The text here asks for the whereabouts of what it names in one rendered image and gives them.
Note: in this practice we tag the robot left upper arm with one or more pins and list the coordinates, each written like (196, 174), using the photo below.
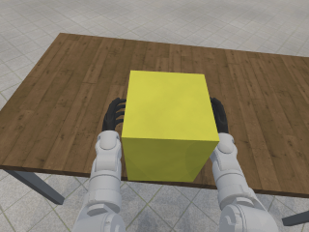
(106, 222)

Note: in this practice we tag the robot right hand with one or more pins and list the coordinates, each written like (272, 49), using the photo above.
(219, 116)

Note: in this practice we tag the robot right forearm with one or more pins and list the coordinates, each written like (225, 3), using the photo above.
(229, 179)

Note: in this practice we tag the robot left forearm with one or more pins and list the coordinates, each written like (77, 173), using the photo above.
(104, 186)

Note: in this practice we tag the robot left hand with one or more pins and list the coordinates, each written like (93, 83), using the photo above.
(109, 120)

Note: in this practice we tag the robot right upper arm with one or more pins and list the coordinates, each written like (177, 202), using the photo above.
(239, 218)

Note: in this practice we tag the table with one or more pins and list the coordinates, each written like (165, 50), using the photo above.
(51, 123)

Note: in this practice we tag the carton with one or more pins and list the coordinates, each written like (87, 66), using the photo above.
(169, 130)

